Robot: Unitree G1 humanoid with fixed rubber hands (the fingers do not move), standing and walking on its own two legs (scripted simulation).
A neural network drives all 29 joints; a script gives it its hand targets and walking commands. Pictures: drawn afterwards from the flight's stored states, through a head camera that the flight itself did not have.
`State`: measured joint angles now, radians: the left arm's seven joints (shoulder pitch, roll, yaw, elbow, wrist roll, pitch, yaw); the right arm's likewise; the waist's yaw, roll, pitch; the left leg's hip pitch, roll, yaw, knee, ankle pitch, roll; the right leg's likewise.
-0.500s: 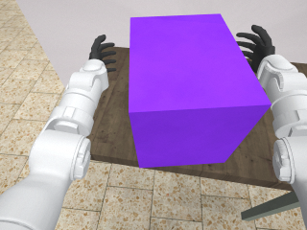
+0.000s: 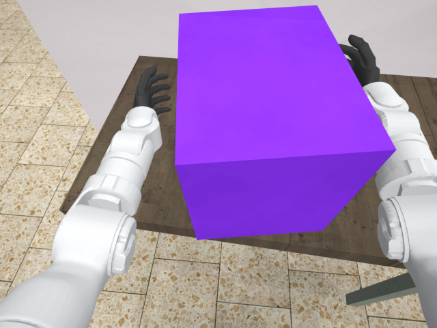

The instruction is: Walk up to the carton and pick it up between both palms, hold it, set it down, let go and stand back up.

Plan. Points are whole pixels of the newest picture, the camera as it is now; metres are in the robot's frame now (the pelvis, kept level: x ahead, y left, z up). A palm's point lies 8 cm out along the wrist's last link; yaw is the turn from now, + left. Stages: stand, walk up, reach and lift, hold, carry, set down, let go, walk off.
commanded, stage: reach and lift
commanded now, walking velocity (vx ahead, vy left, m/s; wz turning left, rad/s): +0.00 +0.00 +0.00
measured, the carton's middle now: (254, 127) +0.43 -0.05 +0.12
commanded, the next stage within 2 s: none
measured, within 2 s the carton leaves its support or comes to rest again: leaves its support in 1.66 s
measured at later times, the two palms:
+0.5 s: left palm (157, 110) +0.47 +0.12 +0.12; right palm (349, 87) +0.48 -0.21 +0.16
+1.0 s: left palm (154, 109) +0.47 +0.12 +0.13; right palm (342, 89) +0.48 -0.20 +0.16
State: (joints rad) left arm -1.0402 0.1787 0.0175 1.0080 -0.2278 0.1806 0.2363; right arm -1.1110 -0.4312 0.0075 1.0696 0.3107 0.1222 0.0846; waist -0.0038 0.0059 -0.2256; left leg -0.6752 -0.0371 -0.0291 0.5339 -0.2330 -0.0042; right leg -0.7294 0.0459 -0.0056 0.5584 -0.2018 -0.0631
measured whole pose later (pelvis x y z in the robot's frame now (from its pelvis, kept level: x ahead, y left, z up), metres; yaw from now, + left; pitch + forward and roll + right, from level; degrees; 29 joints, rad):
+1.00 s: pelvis +0.01 -0.01 +0.00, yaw +0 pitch +20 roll +2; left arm -1.03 0.06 0.31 1.04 0.08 0.10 0.17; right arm -1.08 -0.24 -0.26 1.07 0.00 0.04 0.07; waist 0.00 0.00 -0.24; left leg -0.63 -0.04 -0.03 0.51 -0.23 -0.01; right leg -0.70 0.05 -0.01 0.56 -0.21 -0.06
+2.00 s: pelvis -0.01 -0.02 +0.01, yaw +0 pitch +12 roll +3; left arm -0.89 0.02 0.40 0.97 0.16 0.00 0.09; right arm -0.96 -0.15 -0.41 1.12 -0.20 -0.20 0.10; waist 0.00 -0.04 -0.17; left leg -0.46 -0.04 -0.03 0.45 -0.21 -0.02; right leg -0.55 0.04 -0.01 0.55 -0.21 -0.06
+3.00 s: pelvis -0.02 -0.02 +0.01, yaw +0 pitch +8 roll +3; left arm -0.83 0.09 0.25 0.95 0.03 0.16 0.13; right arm -0.96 -0.12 -0.22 1.18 -0.06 -0.09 -0.05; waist 0.00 -0.04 -0.26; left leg -0.40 -0.04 -0.03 0.45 -0.20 -0.02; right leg -0.49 0.04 -0.01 0.55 -0.20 -0.06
